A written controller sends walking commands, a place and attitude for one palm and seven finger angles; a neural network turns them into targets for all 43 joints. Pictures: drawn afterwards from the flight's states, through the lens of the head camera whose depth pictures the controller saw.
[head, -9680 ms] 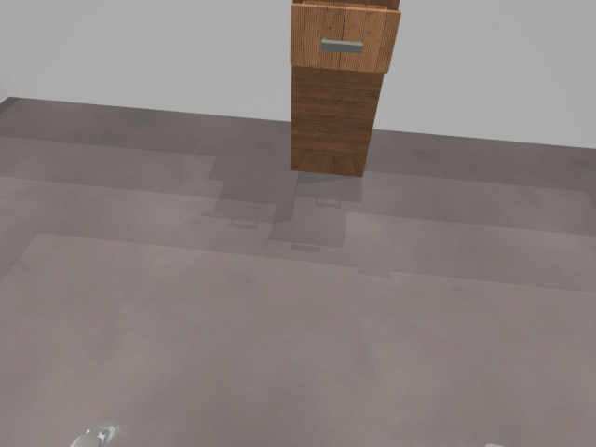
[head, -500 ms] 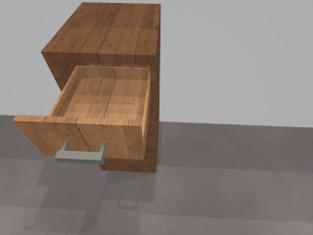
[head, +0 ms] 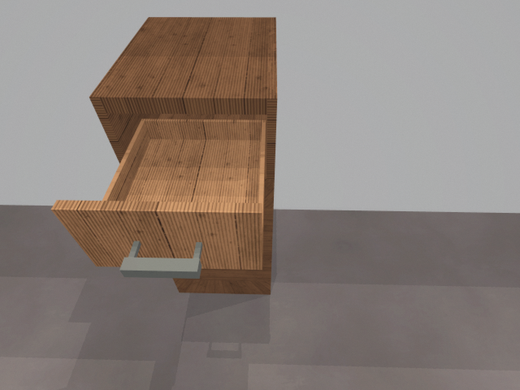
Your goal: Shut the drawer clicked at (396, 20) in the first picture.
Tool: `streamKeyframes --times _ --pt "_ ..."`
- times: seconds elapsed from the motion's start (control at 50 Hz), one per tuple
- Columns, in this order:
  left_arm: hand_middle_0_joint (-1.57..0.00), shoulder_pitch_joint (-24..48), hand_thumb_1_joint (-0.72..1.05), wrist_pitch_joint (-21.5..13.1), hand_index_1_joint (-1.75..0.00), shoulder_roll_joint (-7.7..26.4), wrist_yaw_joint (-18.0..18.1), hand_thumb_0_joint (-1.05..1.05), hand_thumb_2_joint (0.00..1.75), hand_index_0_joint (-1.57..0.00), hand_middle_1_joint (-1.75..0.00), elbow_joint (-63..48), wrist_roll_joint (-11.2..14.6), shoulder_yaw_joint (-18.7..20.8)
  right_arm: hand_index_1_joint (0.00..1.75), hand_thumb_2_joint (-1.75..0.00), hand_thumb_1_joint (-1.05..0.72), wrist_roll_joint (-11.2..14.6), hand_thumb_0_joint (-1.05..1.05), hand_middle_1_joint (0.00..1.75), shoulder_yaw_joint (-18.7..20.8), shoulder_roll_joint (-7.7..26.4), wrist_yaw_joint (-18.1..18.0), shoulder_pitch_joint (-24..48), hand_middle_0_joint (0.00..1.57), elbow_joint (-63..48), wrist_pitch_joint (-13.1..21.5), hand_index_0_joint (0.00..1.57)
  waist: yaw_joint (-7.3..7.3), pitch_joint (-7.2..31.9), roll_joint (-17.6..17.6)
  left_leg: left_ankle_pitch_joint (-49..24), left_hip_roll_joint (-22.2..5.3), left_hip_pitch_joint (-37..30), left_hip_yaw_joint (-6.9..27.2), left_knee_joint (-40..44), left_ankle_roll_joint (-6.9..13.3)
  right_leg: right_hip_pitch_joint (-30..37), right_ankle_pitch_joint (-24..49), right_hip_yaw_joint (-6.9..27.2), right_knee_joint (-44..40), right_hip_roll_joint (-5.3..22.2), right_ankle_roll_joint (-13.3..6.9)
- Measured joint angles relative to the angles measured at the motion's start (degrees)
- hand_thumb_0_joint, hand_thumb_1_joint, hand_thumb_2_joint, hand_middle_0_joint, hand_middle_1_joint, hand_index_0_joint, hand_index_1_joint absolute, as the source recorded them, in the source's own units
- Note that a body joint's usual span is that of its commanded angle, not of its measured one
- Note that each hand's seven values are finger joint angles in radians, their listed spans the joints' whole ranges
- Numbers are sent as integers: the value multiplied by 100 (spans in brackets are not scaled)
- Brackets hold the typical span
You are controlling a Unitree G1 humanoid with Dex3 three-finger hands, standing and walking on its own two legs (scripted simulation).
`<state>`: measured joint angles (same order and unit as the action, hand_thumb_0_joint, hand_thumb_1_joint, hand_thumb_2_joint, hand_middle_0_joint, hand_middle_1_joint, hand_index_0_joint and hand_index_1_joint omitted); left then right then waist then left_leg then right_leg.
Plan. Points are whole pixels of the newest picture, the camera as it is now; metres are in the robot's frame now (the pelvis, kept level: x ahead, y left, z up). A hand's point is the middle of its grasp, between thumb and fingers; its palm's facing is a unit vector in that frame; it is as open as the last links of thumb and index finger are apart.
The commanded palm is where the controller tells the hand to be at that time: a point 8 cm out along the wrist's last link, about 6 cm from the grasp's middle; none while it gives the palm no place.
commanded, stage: raise the hand and make a fist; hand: left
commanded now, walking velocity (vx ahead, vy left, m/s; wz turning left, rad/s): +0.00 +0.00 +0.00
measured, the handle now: (164, 257) +0.32 +0.19 +0.01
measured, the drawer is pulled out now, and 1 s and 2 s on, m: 0.26 0.23 0.23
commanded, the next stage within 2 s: bring the fist close to the handle in 1.96 s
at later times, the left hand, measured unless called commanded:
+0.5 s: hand out of the picture +0.10 +0.14 -0.03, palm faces +0.12 -0.99 -0.06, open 6.0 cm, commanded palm +0.10 +0.20 -0.02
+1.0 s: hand (145, 371) +0.14 +0.16 +0.03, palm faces +0.10 -0.99 -0.10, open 3.5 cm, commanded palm +0.10 +0.21 +0.04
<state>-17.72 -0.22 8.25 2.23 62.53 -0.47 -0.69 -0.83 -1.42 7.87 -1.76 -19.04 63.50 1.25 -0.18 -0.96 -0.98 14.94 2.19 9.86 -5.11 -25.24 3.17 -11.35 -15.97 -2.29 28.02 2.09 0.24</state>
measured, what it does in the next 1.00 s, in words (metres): stands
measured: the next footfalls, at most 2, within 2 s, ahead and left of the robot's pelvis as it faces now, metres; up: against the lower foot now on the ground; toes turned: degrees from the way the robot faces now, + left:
none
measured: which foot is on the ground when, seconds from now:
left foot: down 0.00-1.00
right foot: down 0.00-1.00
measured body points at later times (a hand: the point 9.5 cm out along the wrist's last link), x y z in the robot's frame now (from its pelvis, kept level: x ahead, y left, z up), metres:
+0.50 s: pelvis -0.03 -0.04 -0.06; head +0.01 -0.01 +0.38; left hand +0.09 +0.20 -0.02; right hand +0.23 -0.27 -0.08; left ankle -0.01 +0.08 -0.74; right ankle -0.01 -0.12 -0.74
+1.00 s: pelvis -0.01 -0.04 -0.04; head +0.02 -0.05 +0.40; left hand +0.13 +0.21 +0.04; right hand +0.14 -0.30 -0.13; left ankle -0.01 +0.08 -0.74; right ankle -0.01 -0.12 -0.74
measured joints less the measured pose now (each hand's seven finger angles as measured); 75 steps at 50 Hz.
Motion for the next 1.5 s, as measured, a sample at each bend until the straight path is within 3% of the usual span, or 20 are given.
streamKeyframes --times 0.08,0.12,0.16,0.2,0.28,0.32,0.42,0.48,0.56,0.64,0.72,0.76,0.8,0.88,0.94,1.02,1.1,1.24,1.4,1.5 --pt "-20 -16 91 -31 -30 -57 44 0 90 -19 -30 61 -11 -33 30 -90 -91 23 0 30 -5 -3 15 33 20 46 -20 20 3 -44 -1 54 -31 51 8 -89 -4 2 -12 -11 -15 -27 13" --pt "-21 -669 93 443 -31 9 165 2 90 -20 -30 -1907 328 99 30 -90 -91 124 1 30 -52 18 -70 -142 20 -418 243 20 7 -58 94 112 -34 151 12 -205 -21 -108 -54 -16 109 -22 -12" --pt "-22 -1096 95 218 -31 202 457 3 90 -21 -31 -3524 515 118 30 -90 -93 192 2 30 0 127 -192 -300 21 -665 811 20 -36 88 203 126 38 218 -5 -228 -47 -274 -195 6 361 55 -55" --pt "-23 -1133 96 105 -33 265 601 4 90 -22 -33 -4680 716 86 30 -90 -93 261 3 30 81 339 -207 -299 21 -983 1169 20 31 210 140 175 82 322 58 -372 -38 -349 -305 -56 522 113 -24" --pt "-27 -749 95 -658 -38 54 395 3 90 -26 -38 -5877 834 123 30 -90 -92 196 2 30 301 735 -119 133 21 -1683 1514 20 230 536 -130 393 8 874 150 -960 -35 -748 -403 -160 837 71 -10" --pt "-30 -906 94 -1164 -40 -134 45 2 90 -25 -41 -5807 995 325 30 -90 -92 166 2 30 412 740 2 437 20 -2064 1511 20 236 721 -63 533 -62 1290 87 -1324 -74 -1199 -519 -100 1209 23 -53" --pt "-39 -1784 92 -2622 -49 -95 -1176 1 90 -33 -51 -5921 1065 305 30 -90 -91 105 1 30 591 677 237 925 20 -2946 1429 20 -39 812 419 930 -241 2348 151 -2418 -208 -2226 -913 -169 2252 -92 -231" --pt "-45 -2093 91 -3206 -56 194 -1291 1 90 -41 -57 -6343 954 343 30 -90 -91 50 1 30 631 780 239 1149 20 -3283 1425 19 -236 774 420 1159 -318 2956 369 -3123 -277 -2697 -1116 -383 2802 -134 -296" --pt "-54 -1828 90 -3522 -65 340 -1273 2 90 -51 -66 -6833 1264 655 30 -90 -91 114 1 30 480 772 158 1432 20 -3430 1383 19 -354 734 144 1321 -348 3490 653 -3735 -374 -3070 -1323 -661 3272 -151 -436" --pt "-61 -1092 90 -3106 -74 329 -1676 2 90 -60 -74 -6947 1602 731 30 -90 -91 245 1 30 133 529 23 1391 20 -3413 1294 20 -354 703 -72 1317 -375 3624 751 -3844 -410 -3166 -1333 -753 3347 -181 -477" --pt "-69 -669 90 -1993 -83 519 -2126 2 90 -68 -83 -6831 1562 612 30 -90 -90 333 1 30 -145 268 -94 986 21 -3335 1072 20 -187 693 -133 1211 -397 3345 674 -3503 -417 -2958 -1233 -673 3077 -216 -475" --pt "-73 -714 90 -1522 -88 590 -2126 2 90 -72 -87 -6825 1588 670 30 -90 -90 341 1 30 -176 196 -143 749 21 -3251 945 20 -67 718 -119 1152 -403 3111 588 -3251 -430 -2786 -1180 -586 2891 -229 -458" --pt "-77 -887 90 -1293 -92 562 -1949 2 90 -76 -91 -6868 1696 846 30 -90 -90 351 1 30 -119 181 -182 544 21 -3140 847 20 40 720 -98 1106 -411 2855 511 -3010 -445 -2584 -1131 -507 2700 -247 -449" --pt "-85 -1353 90 -1485 -101 453 -1526 2 90 -84 -100 -7089 1778 1273 30 -90 -90 353 1 30 145 313 -206 229 21 -2928 832 20 94 711 -41 1050 -413 2509 415 -2678 -435 -2292 -1061 -408 2413 -267 -427" --pt "-91 -1713 90 -1848 -107 461 -1496 2 90 -90 -106 -7277 1737 1389 30 -90 -90 354 2 30 329 511 -173 127 21 -2835 958 20 70 688 -44 1028 -387 2431 418 -2581 -403 -2197 -1030 -409 2296 -248 -392" --pt "-99 -2036 90 -2133 -116 433 -1813 2 90 -98 -115 -7433 1780 1145 30 -90 -91 397 2 30 449 750 -168 191 20 -2836 1230 20 20 644 -88 996 -340 2414 435 -2533 -333 -2133 -975 -426 2185 -207 -318" --pt "-107 -2057 90 -2135 -124 394 -1908 2 90 -106 -124 -7566 1750 823 30 -90 -91 411 2 30 446 785 -205 410 20 -2939 1465 20 -36 606 -89 969 -310 2337 424 -2484 -265 -2028 -910 -415 2078 -184 -273" --pt "-121 -1773 90 -1807 -140 369 -1461 2 90 -121 -139 -8040 1567 744 30 -90 -91 381 1 30 211 494 -102 726 20 -3200 1540 20 -130 691 -57 957 -266 2049 409 -2364 -185 -1706 -850 -398 1890 -152 -203" --pt "-134 -1837 90 -914 -154 312 -1377 2 90 -134 -153 -8610 1335 335 30 -90 -90 357 1 30 -145 319 15 773 21 -3425 1424 20 -236 726 -162 921 -198 1635 388 -2158 -91 -1257 -769 -377 1618 -101 -99" --pt "-138 -1839 90 -617 -158 376 -1180 2 90 -137 -157 -8958 1249 264 30 -90 -90 335 1 30 -247 326 26 668 21 -3458 1378 20 -279 615 -176 872 -173 1476 382 -2053 -70 -1091 -712 -372 1504 -81 -73"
